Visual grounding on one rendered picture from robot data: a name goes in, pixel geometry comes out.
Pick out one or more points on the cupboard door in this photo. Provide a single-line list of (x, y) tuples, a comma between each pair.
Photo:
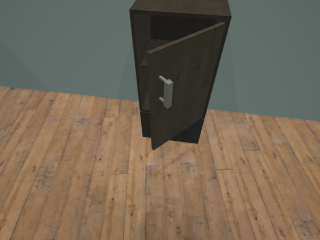
[(189, 63)]

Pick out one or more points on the handle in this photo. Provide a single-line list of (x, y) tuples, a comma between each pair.
[(168, 92)]

